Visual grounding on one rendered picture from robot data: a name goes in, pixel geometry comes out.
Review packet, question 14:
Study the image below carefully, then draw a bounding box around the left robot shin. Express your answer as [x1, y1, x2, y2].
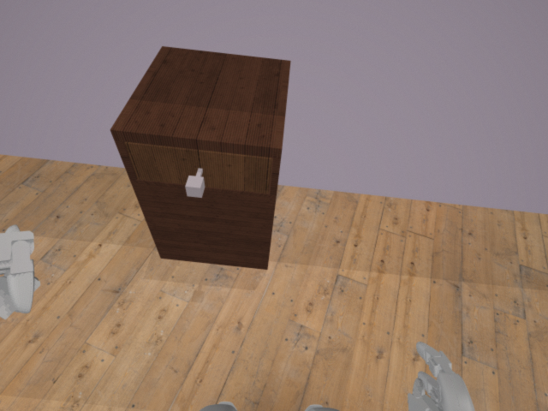
[219, 402, 237, 410]

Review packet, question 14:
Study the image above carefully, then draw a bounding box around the left robot hand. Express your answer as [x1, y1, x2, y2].
[0, 225, 40, 319]

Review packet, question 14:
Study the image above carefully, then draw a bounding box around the handle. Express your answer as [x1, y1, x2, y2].
[185, 168, 205, 198]

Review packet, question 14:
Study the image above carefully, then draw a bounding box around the cabinet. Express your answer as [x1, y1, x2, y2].
[110, 46, 290, 270]

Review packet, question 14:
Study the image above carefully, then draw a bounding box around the drawer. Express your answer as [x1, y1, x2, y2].
[124, 142, 272, 194]

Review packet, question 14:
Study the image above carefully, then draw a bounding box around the right robot hand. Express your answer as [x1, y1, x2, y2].
[408, 342, 475, 411]

